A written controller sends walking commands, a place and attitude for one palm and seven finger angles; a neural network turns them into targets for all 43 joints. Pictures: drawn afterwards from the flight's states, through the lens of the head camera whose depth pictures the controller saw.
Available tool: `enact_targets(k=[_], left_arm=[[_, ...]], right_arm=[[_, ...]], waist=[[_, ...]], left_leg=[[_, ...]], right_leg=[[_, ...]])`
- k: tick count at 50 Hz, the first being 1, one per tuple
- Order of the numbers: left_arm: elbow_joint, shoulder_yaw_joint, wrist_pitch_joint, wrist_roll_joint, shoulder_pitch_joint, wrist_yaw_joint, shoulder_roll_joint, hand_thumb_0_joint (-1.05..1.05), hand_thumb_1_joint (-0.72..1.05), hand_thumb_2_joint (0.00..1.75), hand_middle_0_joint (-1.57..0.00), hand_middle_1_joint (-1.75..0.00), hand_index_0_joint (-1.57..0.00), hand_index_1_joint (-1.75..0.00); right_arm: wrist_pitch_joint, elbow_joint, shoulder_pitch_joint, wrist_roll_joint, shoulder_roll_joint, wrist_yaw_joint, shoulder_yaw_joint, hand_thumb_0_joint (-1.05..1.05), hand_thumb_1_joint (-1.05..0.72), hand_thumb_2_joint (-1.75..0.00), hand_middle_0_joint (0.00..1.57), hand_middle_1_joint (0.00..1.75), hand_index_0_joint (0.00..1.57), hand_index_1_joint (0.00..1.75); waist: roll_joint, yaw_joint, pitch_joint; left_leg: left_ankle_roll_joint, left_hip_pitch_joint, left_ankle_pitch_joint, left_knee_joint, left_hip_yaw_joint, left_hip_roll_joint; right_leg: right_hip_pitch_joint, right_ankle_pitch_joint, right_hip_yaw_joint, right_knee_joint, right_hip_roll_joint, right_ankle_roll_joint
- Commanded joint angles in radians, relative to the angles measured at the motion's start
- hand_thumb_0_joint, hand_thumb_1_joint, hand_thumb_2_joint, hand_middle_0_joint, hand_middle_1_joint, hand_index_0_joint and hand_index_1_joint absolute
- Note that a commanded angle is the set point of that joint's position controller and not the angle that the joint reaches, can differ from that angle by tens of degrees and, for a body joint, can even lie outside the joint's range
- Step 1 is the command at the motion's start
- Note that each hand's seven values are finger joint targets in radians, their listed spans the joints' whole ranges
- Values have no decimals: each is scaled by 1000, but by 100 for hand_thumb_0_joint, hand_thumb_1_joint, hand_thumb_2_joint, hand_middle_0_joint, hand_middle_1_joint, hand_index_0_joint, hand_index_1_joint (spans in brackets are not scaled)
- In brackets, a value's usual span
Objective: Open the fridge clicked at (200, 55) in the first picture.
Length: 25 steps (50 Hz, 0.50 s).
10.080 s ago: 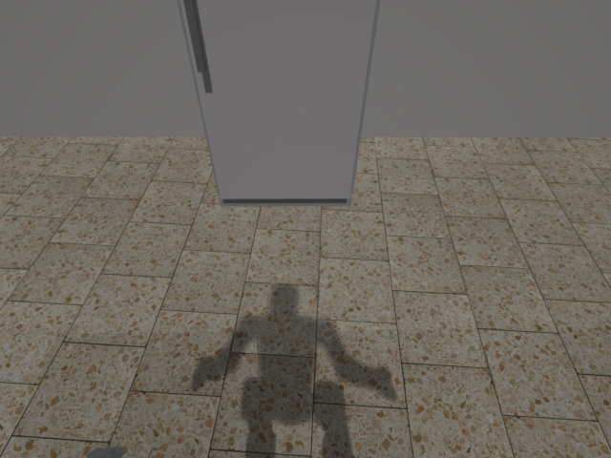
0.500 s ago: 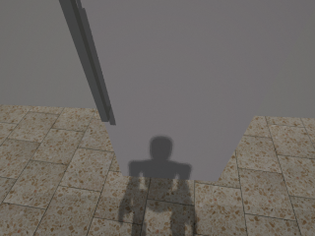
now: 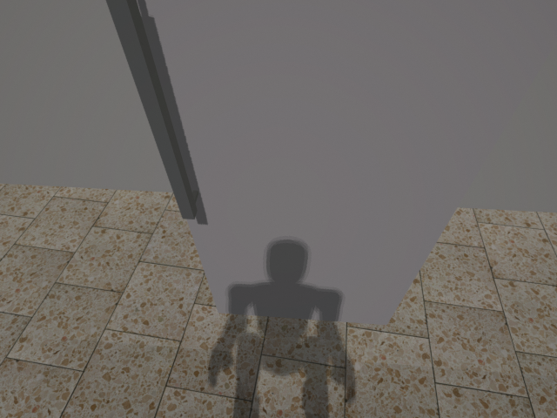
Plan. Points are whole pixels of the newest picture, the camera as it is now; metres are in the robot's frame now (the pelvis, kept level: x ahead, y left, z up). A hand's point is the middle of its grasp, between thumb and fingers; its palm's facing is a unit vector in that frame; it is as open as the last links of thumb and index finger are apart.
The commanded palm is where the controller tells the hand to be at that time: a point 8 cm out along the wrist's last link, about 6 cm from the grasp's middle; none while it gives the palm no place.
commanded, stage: look again from close up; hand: left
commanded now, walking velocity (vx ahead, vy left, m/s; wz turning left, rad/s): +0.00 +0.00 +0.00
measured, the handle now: (166, 120) +0.52 +0.22 +0.15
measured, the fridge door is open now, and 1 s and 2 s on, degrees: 0 0 0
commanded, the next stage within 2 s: raise the hand to about handle height in 0.68 s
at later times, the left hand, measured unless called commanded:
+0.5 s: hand out of the picture +0.02 +0.18 -0.17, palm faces +0.02 -0.98 -0.21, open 7.4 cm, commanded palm none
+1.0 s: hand (151, 350) +0.20 +0.19 +0.00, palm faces +0.19 -0.98 -0.03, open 7.6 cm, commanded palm +0.11 +0.24 -0.05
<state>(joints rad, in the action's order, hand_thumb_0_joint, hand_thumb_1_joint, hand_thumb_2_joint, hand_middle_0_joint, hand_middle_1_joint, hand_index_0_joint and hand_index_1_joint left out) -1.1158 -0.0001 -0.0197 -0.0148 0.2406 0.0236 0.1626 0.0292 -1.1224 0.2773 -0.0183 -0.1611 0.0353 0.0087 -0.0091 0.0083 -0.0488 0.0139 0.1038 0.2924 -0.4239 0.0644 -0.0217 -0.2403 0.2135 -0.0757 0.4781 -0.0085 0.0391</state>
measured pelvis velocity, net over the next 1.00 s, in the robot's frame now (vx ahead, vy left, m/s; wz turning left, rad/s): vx -0.02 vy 0.01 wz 0.03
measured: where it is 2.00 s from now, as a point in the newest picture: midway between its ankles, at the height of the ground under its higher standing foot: outside the picture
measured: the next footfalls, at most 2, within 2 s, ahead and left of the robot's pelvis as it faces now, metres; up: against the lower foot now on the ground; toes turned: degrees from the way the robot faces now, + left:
none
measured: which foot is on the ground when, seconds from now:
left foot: down 0.00-1.00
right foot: down 0.00-1.00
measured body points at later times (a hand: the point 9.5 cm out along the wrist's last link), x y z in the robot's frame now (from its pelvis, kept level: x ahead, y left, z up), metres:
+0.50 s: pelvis +0.00 +0.00 +0.00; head +0.02 -0.01 +0.45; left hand +0.02 +0.23 -0.16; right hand +0.00 -0.22 -0.16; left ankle -0.04 +0.13 -0.74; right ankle +0.03 -0.09 -0.74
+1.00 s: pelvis -0.02 +0.01 -0.02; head +0.00 +0.00 +0.43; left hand +0.19 +0.25 +0.01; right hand +0.13 -0.24 -0.11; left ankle -0.04 +0.13 -0.74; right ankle +0.03 -0.09 -0.74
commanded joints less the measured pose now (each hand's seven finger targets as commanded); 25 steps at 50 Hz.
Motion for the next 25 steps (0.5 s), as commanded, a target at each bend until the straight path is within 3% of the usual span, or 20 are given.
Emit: enact_targets(k=[1,5,13,16,25], left_arm=[[39,-24,-14,2,47,8,120,0,90,90,-20,-30,-20,-30],[42,-25,-12,4,41,6,125,0,90,90,-20,-30,-20,-30],[44,-27,-17,4,39,7,130,0,90,90,-20,-30,-20,-30],[42,-26,-16,3,42,8,126,0,90,90,-20,-30,-20,-30],[45,-26,-13,5,44,6,129,0,90,90,-20,-30,-20,-30]], right_arm=[[5,15,77,2,-80,0,-16,0,-90,-90,20,30,20,30],[3,14,76,0,-89,-1,-15,0,-90,-90,20,30,20,30],[9,9,83,2,-91,1,-19,0,-90,-90,20,30,20,30],[7,7,80,2,-85,2,-18,0,-90,-90,20,30,20,30],[4,7,81,1,-86,0,-18,0,-90,-90,20,30,20,30]], waist=[[19,-4,-25],[10,-3,-27],[5,-4,19],[6,-3,-4],[14,-3,-17]], left_leg=[[-37,104,-100,93,-69,-84],[-36,113,-74,93,-70,-80],[-35,90,-141,86,-70,-88],[-34,95,-136,88,-70,-88],[-34,99,-91,86,-69,-80]], right_leg=[[68,-113,137,-95,-117,20],[58,-50,146,-110,-117,21],[100,-170,132,-82,-119,23],[89,-170,132,-85,-118,23],[68,-70,144,-116,-118,22]])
